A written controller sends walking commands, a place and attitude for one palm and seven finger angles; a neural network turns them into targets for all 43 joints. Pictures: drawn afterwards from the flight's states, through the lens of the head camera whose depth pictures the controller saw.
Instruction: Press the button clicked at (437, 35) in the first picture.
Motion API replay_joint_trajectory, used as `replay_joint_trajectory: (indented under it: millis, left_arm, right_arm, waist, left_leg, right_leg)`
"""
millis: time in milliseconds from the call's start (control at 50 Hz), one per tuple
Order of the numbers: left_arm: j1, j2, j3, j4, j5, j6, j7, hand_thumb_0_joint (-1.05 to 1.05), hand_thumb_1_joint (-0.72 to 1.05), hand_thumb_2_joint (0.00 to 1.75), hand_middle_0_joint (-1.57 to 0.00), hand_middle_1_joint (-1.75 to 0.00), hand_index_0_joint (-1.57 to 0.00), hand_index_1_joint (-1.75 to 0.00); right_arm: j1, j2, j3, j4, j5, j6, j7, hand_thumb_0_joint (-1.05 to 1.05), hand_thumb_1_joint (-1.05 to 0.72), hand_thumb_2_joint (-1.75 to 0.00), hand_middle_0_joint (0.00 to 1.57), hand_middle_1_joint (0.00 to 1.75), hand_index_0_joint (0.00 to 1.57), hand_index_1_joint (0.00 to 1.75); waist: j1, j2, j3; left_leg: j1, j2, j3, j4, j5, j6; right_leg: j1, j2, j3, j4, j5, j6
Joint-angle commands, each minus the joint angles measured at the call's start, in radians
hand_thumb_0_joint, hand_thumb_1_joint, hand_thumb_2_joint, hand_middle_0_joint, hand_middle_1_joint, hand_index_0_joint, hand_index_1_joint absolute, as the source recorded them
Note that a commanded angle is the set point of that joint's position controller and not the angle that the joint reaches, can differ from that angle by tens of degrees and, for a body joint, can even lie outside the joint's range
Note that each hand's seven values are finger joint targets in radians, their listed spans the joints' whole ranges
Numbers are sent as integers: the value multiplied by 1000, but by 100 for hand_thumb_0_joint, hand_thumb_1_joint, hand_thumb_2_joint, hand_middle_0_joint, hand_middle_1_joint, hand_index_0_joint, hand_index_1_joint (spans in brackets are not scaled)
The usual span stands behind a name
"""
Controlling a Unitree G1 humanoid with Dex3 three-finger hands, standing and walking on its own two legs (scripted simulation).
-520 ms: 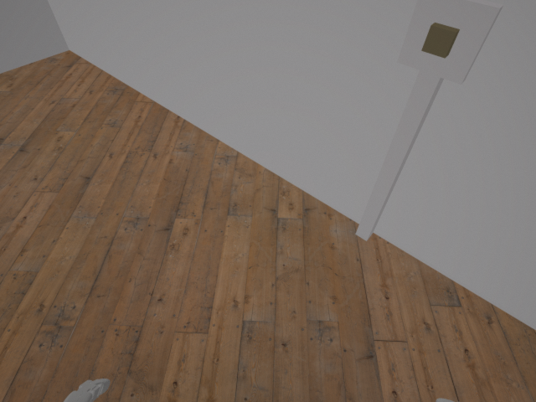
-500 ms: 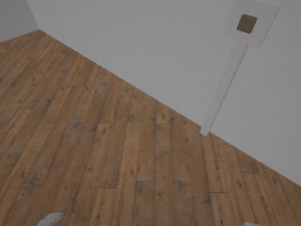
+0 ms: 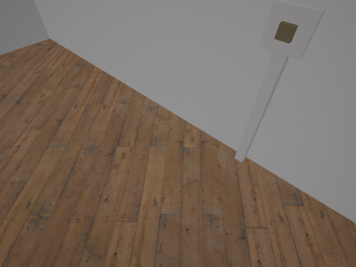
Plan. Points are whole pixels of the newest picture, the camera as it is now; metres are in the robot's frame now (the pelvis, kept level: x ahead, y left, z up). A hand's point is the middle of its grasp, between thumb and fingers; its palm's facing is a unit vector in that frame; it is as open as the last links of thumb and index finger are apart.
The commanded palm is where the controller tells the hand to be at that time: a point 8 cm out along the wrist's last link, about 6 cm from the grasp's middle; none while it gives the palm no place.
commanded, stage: stand and wait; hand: left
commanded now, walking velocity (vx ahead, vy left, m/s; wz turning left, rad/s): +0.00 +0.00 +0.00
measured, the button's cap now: (286, 32) +0.92 -0.37 +0.13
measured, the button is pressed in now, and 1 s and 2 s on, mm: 0 0 0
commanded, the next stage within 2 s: look at it before walking up in 0.58 s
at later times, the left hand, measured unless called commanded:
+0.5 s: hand out of the picture +0.05 +0.24 -0.15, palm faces -0.03 -0.94 -0.33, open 7.4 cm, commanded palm none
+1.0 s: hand out of the picture +0.07 +0.24 -0.15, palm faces -0.03 -0.94 -0.33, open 7.4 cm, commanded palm none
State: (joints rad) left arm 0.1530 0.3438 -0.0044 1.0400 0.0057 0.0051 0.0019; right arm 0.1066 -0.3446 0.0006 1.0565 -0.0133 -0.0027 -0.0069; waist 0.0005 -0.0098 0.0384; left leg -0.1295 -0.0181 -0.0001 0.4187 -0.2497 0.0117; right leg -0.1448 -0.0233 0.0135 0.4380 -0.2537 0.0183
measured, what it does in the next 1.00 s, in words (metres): stands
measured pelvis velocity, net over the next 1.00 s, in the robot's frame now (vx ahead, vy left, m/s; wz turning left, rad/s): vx -0.01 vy -0.01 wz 0.00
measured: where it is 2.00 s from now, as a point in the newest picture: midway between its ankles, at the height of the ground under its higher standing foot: outside the picture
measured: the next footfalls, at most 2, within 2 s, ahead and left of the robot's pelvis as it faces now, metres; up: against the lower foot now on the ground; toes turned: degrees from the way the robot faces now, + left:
none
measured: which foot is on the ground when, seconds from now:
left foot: down 0.00-1.00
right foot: down 0.00-1.00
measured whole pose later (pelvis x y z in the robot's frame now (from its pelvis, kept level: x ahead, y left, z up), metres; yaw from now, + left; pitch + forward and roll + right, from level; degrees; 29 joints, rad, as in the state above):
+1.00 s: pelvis -0.01 -0.01 +0.00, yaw +0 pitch -2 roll +0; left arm 0.13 0.34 -0.01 1.09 0.01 -0.01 0.00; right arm 0.10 -0.34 0.01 1.11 -0.01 -0.01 0.00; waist 0.00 0.00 0.04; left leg -0.13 0.00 -0.01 0.37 -0.21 0.00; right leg -0.15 -0.01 0.01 0.38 -0.21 0.00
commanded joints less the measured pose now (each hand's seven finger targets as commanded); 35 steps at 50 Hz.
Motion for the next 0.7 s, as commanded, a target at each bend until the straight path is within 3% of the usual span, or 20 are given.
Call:
replay_joint_trajectory:
  millis: [0, 400, 680]
  left_arm:
    - [-67, 207, 41, -62, 3, -27, 11, 0, 90, 90, -20, -30, -20, -30]
    - [-69, 212, 40, -24, 7, -27, 6, 0, 90, 90, -20, -30, -20, -30]
    - [-57, 204, 37, -11, 5, -33, 7, 0, 90, 90, -20, -30, -20, -30]
  right_arm:
    - [-64, -202, -45, -60, 4, -32, -10, 0, -90, -90, 20, 30, 20, 30]
    - [-22, -204, -41, -2, 2, -28, -1, 0, -90, -90, 20, 30, 20, 30]
    - [-22, -203, -38, 4, 6, -34, -5, 0, -90, -90, 20, 30, 20, 30]
  waist:
    - [1, 3, -84]
    - [-1, -14, -12]
    - [0, 1, -69]
  left_leg:
    - [3, 128, -93, -70, 208, 27]
    - [-53, 121, -108, -122, 9, 18]
    - [-14, 133, -107, -98, 138, 17]
  right_leg:
    - [19, -99, 85, -69, 214, -49]
    - [-58, -95, 124, -150, -51, -50]
    - [-17, -100, 104, -120, 119, -50]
